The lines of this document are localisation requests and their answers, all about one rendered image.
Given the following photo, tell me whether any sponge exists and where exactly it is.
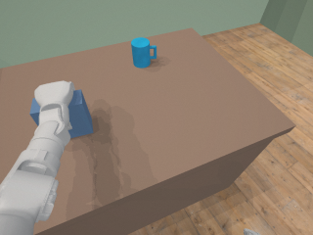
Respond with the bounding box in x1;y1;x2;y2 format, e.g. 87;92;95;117
29;89;94;138

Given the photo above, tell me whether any robot left hand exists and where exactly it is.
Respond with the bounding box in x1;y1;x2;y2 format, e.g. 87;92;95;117
34;80;75;130

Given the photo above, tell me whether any table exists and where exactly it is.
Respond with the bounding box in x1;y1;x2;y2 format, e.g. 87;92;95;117
0;27;296;235

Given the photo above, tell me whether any left robot forearm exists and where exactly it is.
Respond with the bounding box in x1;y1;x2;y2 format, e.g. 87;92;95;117
0;101;70;198

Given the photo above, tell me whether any left robot upper arm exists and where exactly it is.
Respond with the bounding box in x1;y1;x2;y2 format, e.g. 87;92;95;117
0;169;59;235

